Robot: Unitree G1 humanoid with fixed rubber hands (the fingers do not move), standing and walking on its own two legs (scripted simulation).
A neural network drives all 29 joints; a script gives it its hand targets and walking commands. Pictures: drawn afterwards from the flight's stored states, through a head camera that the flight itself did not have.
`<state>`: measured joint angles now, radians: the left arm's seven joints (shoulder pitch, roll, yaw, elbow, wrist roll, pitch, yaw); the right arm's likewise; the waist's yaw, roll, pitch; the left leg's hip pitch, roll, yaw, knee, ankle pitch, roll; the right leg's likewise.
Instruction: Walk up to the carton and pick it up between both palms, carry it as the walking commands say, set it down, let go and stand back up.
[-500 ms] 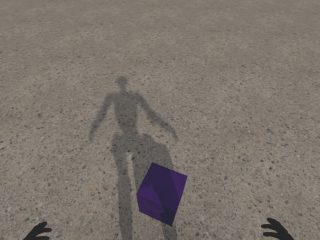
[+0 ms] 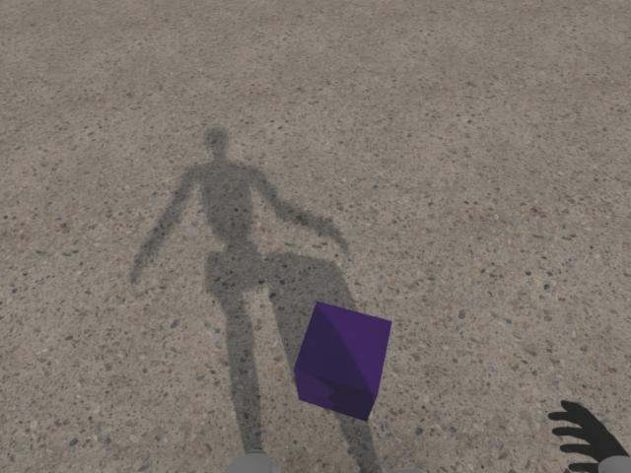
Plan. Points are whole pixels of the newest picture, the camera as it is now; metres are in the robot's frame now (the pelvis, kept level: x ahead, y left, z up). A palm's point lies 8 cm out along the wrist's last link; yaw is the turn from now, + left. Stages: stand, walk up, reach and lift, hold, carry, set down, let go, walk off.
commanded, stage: walk up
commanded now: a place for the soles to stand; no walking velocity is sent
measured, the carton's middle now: (342, 363) +0.46 -0.05 -0.60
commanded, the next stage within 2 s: none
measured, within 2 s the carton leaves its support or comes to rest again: neither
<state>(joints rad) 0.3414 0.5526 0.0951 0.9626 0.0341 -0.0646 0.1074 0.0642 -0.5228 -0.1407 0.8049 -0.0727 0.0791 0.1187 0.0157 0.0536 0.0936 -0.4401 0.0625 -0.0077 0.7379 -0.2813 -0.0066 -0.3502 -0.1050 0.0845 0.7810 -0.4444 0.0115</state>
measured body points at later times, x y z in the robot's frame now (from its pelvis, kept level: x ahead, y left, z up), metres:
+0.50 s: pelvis +0.06 +0.07 +0.01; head +0.08 +0.06 +0.46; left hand +0.27 +0.35 -0.08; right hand +0.09 -0.28 -0.09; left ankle +0.08 +0.18 -0.71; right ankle +0.05 -0.06 -0.71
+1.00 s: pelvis +0.05 +0.06 +0.03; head +0.08 +0.04 +0.47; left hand +0.27 +0.34 -0.08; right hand +0.08 -0.30 -0.08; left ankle +0.08 +0.18 -0.71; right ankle +0.05 -0.05 -0.71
